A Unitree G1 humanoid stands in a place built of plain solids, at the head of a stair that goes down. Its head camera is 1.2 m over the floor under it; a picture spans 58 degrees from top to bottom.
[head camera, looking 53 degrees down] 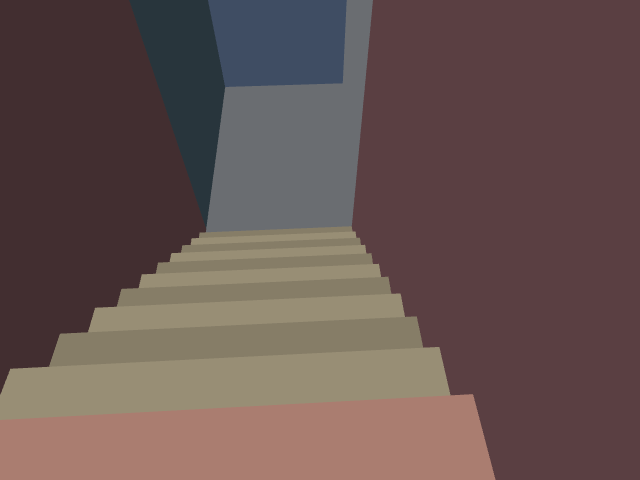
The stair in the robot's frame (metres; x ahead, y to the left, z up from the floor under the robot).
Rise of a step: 0.20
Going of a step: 0.22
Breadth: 1.43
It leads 3 degrees to the left of straight ahead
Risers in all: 11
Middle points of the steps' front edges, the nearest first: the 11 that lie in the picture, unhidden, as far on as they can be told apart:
0.34 0.30 0.00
0.56 0.31 -0.20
0.78 0.32 -0.40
1.00 0.33 -0.60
1.22 0.34 -0.80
1.44 0.36 -1.00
1.66 0.37 -1.20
1.88 0.38 -1.40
2.10 0.39 -1.60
2.32 0.40 -1.80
2.54 0.41 -2.00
